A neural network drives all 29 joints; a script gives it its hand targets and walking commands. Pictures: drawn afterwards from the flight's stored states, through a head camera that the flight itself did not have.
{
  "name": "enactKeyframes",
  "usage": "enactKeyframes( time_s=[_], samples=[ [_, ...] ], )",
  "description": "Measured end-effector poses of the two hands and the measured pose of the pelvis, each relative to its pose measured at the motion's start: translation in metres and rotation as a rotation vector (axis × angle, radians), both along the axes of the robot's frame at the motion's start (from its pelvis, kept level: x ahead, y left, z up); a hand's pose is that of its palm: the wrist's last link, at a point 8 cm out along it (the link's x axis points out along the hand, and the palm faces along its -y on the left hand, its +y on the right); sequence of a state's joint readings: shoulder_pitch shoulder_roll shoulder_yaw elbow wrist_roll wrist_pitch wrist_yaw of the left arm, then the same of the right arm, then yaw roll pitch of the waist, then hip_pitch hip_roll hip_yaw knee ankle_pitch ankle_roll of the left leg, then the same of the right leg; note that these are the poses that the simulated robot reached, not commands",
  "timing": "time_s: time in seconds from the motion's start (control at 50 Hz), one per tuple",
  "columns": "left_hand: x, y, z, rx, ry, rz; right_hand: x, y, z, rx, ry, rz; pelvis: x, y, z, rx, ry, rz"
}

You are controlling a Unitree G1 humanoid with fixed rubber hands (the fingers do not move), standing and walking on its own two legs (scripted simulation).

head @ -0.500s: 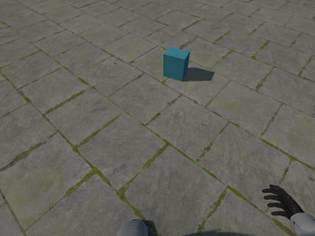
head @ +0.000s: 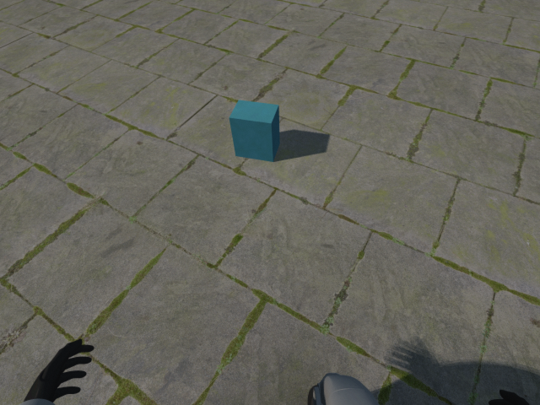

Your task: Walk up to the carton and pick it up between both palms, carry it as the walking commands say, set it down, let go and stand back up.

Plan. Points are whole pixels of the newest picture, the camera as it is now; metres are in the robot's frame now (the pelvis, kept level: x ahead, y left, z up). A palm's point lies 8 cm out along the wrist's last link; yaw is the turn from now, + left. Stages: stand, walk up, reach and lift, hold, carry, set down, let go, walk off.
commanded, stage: walk up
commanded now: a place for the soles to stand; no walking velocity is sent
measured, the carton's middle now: (256, 131) +1.40 -0.01 -0.63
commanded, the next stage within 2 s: none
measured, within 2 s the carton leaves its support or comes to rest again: neither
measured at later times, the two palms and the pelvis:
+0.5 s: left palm (48, 323) +0.29 +0.39 -0.09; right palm (427, 240) +0.34 -0.28 -0.03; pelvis +0.22 +0.06 +0.01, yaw -1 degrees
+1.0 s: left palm (56, 213) +0.49 +0.42 -0.04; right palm (383, 175) +0.53 -0.27 -0.07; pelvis +0.42 +0.05 +0.01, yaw +0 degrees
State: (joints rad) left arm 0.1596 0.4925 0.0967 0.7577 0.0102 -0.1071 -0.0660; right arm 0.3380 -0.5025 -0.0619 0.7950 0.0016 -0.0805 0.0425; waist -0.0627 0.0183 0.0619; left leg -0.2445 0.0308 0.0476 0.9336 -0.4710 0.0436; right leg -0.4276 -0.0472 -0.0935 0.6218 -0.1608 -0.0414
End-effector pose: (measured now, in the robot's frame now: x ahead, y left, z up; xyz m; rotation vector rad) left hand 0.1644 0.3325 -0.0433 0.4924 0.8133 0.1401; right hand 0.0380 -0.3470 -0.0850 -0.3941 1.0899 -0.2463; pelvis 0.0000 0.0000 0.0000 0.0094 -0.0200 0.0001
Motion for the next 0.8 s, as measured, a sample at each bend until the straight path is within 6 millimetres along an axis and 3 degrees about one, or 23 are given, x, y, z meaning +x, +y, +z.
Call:
enactKeyframes(
  time_s=[0.06, 0.18, 0.28, 0.36, 0.4, 0.48, 0.66, 0.74, 0.8],
  samples=[
    [0.007, 0.006, 0.011, 0.015, -0.008, 0.048, 0.049, 0.01, -0.001, 0.03, -0.024, 0.044, 0.026, -0.001, 0.006, -0.016, -0.003, 0.011],
    [0.001, 0.028, 0.015, 0.032, 0.066, 0.13, 0.147, 0.027, 0.012, 0.057, -0.063, 0.148, 0.077, 0.006, 0.016, -0.03, -0.002, 0.029],
    [0.005, 0.053, -0.003, 0.011, 0.152, 0.191, 0.232, 0.047, 0.03, 0.038, -0.123, 0.197, 0.126, 0.023, 0.015, -0.035, -0.002, 0.029],
    [0.032, 0.071, -0.03, -0.014, 0.207, 0.2, 0.293, 0.061, 0.04, -0.023, -0.204, 0.213, 0.168, 0.045, 0.001, -0.03, -0.002, 0.015],
    [0.055, 0.07, -0.04, -0.031, 0.227, 0.185, 0.305, 0.065, 0.045, -0.037, -0.228, 0.182, 0.184, 0.05, 0.001, -0.022, -0.004, 0.01],
    [0.11, 0.061, -0.043, -0.072, 0.225, 0.131, 0.306, 0.064, 0.053, -0.055, -0.201, 0.115, 0.217, 0.056, 0.01, -0.004, 0.001, -0.006],
    [0.246, 0.044, -0.021, -0.059, 0.171, 0.01, 0.298, 0.046, 0.035, -0.038, -0.061, 0.002, 0.29, 0.053, 0.015, 0.007, 0.009, -0.033],
    [0.308, 0.04, -0.01, -0.005, 0.083, -0.004, 0.319, 0.035, 0.011, -0.013, -0.023, -0.018, 0.328, 0.04, 0.003, 0.002, 0.004, -0.031],
    [0.329, 0.042, 0.001, 0.018, 0.032, 0.026, 0.353, 0.041, 0.001, 0.014, -0.015, 0.002, 0.349, 0.037, 0.003, -0.01, 0.0, -0.023]
  ],
)
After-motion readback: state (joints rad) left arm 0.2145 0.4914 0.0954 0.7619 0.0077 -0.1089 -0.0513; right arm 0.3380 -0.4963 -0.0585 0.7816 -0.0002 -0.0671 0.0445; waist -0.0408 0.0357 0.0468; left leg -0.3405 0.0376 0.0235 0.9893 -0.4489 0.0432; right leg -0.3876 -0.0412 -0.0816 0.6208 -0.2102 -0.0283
